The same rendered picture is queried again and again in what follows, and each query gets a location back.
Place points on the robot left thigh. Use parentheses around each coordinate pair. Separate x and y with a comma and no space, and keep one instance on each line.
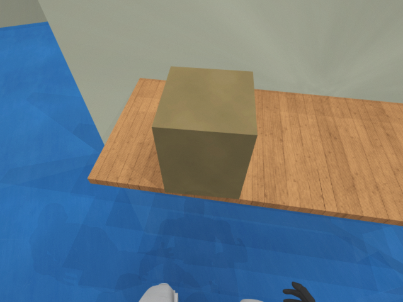
(160,293)

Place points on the table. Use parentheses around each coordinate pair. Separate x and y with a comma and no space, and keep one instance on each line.
(323,155)

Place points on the right robot hand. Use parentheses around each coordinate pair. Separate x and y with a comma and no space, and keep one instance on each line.
(300,292)

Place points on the carton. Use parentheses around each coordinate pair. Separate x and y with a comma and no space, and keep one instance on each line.
(205,131)

